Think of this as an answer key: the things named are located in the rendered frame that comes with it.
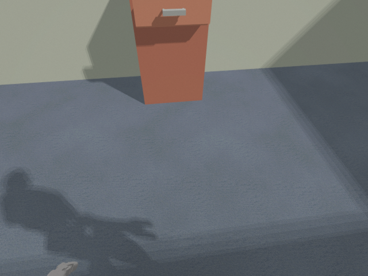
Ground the robot left hand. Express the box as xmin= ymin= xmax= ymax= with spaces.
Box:
xmin=47 ymin=262 xmax=78 ymax=276

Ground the cabinet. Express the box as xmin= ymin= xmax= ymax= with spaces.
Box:
xmin=129 ymin=0 xmax=209 ymax=105

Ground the drawer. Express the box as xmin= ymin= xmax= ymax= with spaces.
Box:
xmin=132 ymin=0 xmax=212 ymax=28

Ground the handle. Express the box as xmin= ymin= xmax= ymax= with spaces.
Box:
xmin=162 ymin=8 xmax=186 ymax=16

